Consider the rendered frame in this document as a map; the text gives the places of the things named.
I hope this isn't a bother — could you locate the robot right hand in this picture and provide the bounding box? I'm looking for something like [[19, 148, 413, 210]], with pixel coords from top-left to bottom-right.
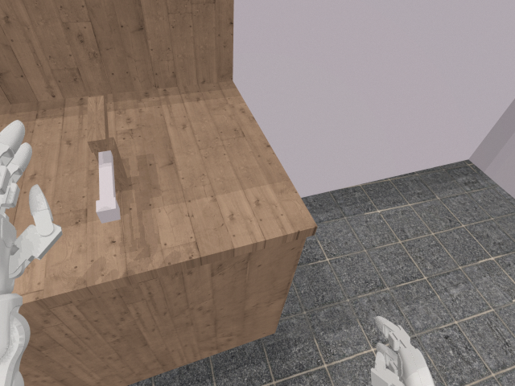
[[371, 316, 435, 386]]

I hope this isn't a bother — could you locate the tap lever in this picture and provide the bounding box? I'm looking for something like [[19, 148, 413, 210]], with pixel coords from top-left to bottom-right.
[[96, 150, 121, 224]]

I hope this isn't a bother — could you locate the robot left forearm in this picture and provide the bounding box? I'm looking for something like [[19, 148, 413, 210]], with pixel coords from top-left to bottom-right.
[[0, 294, 31, 386]]

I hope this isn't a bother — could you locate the robot left hand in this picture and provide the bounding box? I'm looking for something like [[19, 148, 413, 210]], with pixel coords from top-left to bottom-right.
[[0, 120, 63, 294]]

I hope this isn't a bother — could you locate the counter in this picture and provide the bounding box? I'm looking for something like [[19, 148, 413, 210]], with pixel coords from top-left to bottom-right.
[[0, 0, 318, 386]]

